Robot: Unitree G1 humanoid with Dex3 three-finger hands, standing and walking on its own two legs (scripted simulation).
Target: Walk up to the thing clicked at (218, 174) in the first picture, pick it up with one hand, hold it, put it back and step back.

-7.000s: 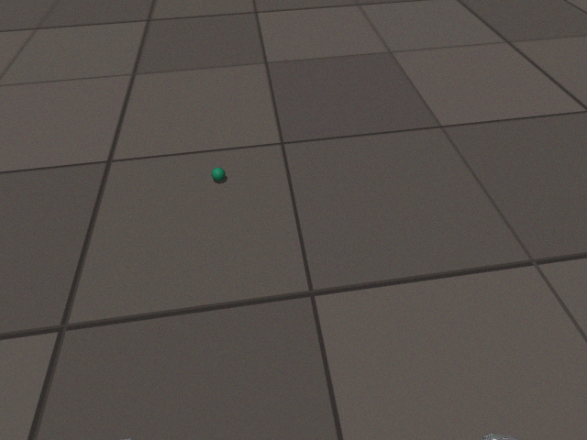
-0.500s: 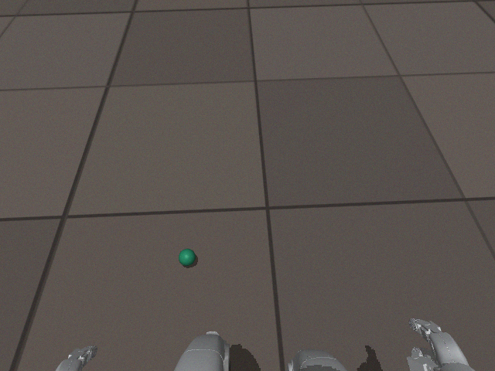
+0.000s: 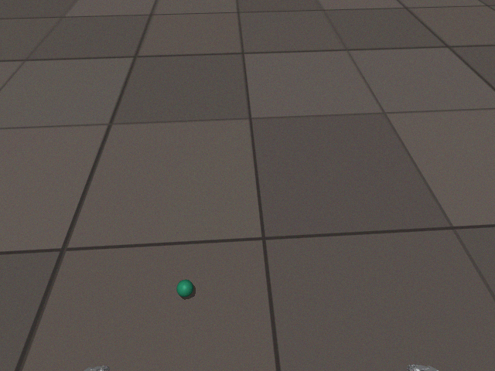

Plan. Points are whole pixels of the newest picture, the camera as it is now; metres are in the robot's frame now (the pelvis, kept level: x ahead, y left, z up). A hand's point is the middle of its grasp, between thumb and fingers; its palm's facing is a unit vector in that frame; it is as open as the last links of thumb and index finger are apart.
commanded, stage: walk up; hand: left
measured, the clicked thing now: (185, 288) +0.52 +0.28 -0.74
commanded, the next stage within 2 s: none
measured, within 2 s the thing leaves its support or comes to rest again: neither
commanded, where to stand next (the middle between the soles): +0.12 -0.01 m, yaw +0 degrees
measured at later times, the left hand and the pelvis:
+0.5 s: hand out of the picture +0.12 +0.26 -0.17, palm faces +0.01 -0.93 -0.37, open 7.4 cm; pelvis +0.07 -0.01 -0.02, yaw +0 degrees
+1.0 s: hand out of the picture +0.08 +0.26 -0.14, palm faces +0.01 -0.90 -0.44, open 7.4 cm; pelvis +0.02 -0.02 -0.02, yaw +1 degrees
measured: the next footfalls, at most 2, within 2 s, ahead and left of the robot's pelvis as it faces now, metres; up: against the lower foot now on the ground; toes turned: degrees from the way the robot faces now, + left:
left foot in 0.46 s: +0.18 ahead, +0.11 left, +0.00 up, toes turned -1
right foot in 0.76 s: +0.06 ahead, -0.14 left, +0.00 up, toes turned -2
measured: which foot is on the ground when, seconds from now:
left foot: down 0.00-0.18, up 0.20-0.44, down 0.46-0.76, up 0.78-1.00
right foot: down 0.00-0.50, up 0.52-0.74, down 0.76-1.00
